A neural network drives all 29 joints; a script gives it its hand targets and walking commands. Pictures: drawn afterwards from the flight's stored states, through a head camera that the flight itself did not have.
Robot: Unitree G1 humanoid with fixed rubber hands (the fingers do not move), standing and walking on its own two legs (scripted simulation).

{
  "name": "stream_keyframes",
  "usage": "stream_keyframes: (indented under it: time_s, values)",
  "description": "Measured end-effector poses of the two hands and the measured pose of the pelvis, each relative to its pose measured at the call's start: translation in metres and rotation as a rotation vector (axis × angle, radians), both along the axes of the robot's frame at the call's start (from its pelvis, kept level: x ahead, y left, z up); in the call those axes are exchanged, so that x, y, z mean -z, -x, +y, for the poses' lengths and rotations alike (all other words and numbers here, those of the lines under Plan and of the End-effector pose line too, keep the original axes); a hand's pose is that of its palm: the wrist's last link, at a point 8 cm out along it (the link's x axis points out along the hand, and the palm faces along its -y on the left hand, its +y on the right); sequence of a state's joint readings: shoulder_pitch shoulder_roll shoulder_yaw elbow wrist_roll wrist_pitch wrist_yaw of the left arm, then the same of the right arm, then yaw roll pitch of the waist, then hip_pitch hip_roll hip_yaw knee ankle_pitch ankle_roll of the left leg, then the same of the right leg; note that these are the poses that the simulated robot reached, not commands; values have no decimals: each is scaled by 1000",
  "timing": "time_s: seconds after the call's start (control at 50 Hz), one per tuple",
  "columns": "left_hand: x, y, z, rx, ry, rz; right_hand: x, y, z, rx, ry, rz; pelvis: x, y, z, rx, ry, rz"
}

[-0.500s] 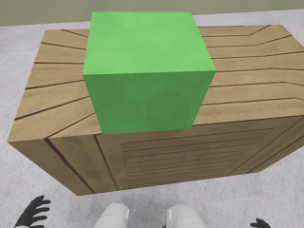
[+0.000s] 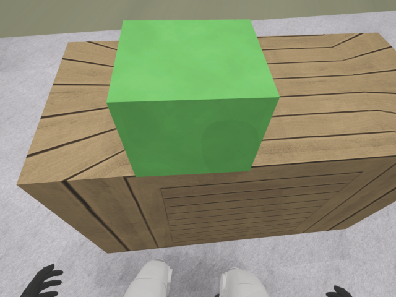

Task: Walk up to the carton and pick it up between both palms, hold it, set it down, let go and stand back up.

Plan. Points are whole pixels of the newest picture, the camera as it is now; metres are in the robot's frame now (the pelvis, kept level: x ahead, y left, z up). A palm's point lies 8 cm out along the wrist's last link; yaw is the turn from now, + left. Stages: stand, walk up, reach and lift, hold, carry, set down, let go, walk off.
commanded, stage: walk up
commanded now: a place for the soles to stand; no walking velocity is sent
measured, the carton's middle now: (190, 101) +0.48 +0.03 +0.09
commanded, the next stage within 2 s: none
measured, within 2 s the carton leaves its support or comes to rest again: neither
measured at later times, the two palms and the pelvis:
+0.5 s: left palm out of the picture +0.09 +0.34 -0.09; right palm out of the picture +0.07 -0.29 -0.10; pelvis -0.01 +0.02 +0.00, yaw +1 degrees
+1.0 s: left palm out of the picture +0.10 +0.35 -0.10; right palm out of the picture +0.08 -0.28 -0.10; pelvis +0.00 +0.02 -0.01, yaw +2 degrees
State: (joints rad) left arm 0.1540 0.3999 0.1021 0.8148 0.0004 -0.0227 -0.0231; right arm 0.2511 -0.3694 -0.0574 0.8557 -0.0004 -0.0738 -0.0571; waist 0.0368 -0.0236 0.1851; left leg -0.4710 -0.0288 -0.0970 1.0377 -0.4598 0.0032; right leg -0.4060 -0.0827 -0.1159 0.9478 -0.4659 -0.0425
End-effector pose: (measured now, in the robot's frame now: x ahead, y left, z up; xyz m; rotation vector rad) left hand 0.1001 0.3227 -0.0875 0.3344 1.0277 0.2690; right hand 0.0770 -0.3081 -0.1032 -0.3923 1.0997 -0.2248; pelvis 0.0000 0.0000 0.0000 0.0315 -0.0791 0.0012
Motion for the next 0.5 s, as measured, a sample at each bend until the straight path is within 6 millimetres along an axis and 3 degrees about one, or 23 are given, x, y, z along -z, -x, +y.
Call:
stream_keyframes:
  time_s: [0.08,0.2,0.28,0.38,0.5]
  values:
    - [-2,1,8,-5,-5,11,-4,-1,7,-1,1,10,-4,-2,7,-1,9,10]
    - [10,-5,21,-9,11,10,-2,1,20,7,18,-5,4,-1,22,-7,24,-11]
    - [10,-9,16,-4,18,-8,-3,5,16,5,23,-6,4,4,19,-9,21,-9]
    - [8,-1,7,3,22,-6,-2,8,7,6,16,-11,3,8,10,-5,15,-10]
    - [3,7,15,-9,18,-2,-5,7,15,-8,10,-1,-1,10,15,-15,14,-1]
